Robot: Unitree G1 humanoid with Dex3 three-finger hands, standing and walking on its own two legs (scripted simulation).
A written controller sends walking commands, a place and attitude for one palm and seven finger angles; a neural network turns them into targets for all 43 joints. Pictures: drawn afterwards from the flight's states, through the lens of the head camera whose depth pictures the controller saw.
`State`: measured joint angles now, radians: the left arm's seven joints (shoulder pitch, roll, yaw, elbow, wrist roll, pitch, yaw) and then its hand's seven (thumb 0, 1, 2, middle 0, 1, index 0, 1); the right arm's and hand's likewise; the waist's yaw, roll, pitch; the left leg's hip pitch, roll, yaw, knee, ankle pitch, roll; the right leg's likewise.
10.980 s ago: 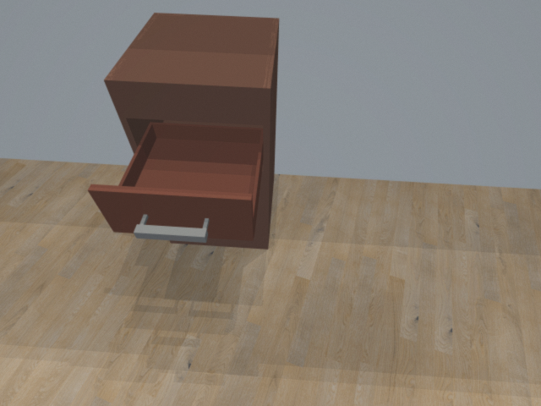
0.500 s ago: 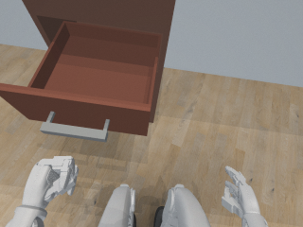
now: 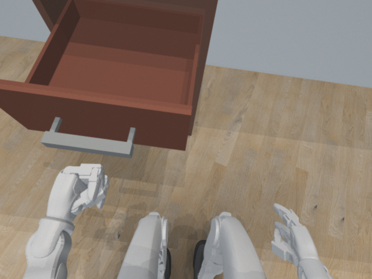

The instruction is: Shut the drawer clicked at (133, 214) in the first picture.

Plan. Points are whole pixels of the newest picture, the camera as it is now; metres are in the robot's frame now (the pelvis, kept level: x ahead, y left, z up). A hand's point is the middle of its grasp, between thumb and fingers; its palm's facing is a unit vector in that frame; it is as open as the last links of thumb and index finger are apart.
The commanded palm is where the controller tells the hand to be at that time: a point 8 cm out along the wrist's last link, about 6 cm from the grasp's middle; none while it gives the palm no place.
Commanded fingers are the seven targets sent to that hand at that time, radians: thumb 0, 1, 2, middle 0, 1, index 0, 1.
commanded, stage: bring the fist close to the handle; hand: left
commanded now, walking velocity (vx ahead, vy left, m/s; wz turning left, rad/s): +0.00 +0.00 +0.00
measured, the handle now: (92, 135) +0.39 +0.22 +0.00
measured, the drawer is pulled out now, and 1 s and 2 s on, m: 0.28 0.27 0.14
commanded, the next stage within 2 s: push the drawer shut in 0.36 s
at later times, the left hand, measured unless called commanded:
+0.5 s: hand (101, 191) +0.28 +0.18 +0.00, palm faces -0.11 -0.99 -0.03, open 3.3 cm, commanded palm +0.27 +0.23 +0.01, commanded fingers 0.00 0.90 0.90 -1.40 -1.60 -1.40 -1.60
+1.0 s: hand (107, 175) +0.31 +0.18 -0.01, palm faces -0.09 -0.99 -0.06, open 2.9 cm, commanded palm +0.33 +0.22 +0.01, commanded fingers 0.00 0.90 0.90 -1.40 -1.60 -1.40 -1.60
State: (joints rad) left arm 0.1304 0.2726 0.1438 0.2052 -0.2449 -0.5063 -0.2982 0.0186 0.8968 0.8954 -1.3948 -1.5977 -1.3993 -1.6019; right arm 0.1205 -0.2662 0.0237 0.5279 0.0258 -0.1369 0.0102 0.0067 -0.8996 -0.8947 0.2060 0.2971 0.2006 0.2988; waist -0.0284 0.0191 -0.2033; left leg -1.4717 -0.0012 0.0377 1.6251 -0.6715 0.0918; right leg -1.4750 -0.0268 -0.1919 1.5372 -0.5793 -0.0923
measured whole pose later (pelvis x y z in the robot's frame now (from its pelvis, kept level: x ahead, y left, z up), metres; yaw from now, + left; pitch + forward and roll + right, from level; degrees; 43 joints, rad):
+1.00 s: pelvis +0.00 +0.00 +0.00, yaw +1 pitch +30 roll -5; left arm -0.03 0.29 0.12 0.29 -0.20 -0.50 -0.24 -0.03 0.79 0.93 -1.40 -1.60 -1.40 -1.60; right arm 0.13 -0.27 0.03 0.56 0.03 -0.07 0.00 0.00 -0.90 -0.89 0.21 0.30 0.20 0.30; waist -0.02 0.02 -0.19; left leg -1.49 -0.01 0.02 1.62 -0.67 0.09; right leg -1.48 -0.03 -0.20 1.53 -0.58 -0.09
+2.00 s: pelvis -0.01 +0.01 +0.00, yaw -1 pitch +32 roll -6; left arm -0.62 0.36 0.21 0.86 -0.11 -0.53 -0.21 -0.02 0.73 0.92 -1.40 -1.60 -1.40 -1.60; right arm 0.20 -0.28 0.05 0.62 0.00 -0.01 0.00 0.00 -0.90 -0.89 0.21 0.30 0.20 0.30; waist -0.12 0.04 -0.18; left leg -1.54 -0.01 0.03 1.60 -0.64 0.11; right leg -1.52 -0.03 -0.19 1.50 -0.54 -0.07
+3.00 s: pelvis -0.02 +0.01 -0.02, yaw -4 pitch +37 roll -9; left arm -1.15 0.63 0.34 1.22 0.02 -0.45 -0.19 0.02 0.73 0.92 -1.40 -1.60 -1.40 -1.60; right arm 0.28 -0.28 0.11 0.61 -0.05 0.06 0.03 0.00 -0.90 -0.89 0.21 0.30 0.20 0.30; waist -0.27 0.05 -0.12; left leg -1.71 0.02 0.00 1.68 -0.63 0.10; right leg -1.68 -0.01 -0.23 1.54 -0.51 -0.08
